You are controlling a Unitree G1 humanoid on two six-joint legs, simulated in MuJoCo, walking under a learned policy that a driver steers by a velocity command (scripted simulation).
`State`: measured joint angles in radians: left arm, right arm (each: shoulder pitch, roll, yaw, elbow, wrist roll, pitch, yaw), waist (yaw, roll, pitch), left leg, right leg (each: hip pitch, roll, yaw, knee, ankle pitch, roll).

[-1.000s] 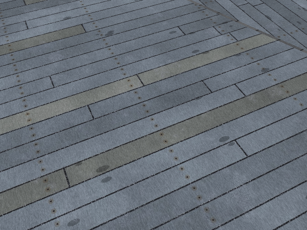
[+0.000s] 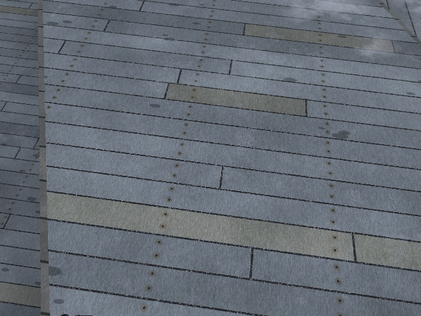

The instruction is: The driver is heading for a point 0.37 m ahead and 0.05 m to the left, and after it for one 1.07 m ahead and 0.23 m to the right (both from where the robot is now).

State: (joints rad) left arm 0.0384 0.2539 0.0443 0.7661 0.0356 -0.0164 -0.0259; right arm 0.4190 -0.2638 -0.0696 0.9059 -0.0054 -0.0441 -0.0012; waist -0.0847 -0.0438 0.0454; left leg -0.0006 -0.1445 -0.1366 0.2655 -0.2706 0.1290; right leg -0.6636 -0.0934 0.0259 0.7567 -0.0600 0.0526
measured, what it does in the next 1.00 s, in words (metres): walks ahead: right foot, then left foot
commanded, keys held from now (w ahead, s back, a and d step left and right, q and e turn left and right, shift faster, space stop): w+q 0.32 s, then w+e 0.68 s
